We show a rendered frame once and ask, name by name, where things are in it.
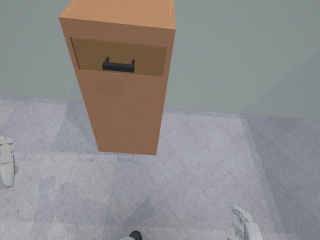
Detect cabinet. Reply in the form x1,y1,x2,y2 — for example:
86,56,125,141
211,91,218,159
58,0,176,155

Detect robot left hand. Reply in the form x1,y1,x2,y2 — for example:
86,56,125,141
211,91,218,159
0,136,19,190

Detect drawer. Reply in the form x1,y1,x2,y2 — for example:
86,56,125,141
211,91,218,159
71,37,167,77

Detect robot left foot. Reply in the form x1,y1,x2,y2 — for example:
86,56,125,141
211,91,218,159
129,230,142,240

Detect robot right hand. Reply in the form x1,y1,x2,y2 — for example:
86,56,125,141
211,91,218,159
227,204,264,240

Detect handle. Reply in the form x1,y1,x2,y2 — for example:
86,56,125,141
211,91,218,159
102,57,135,73

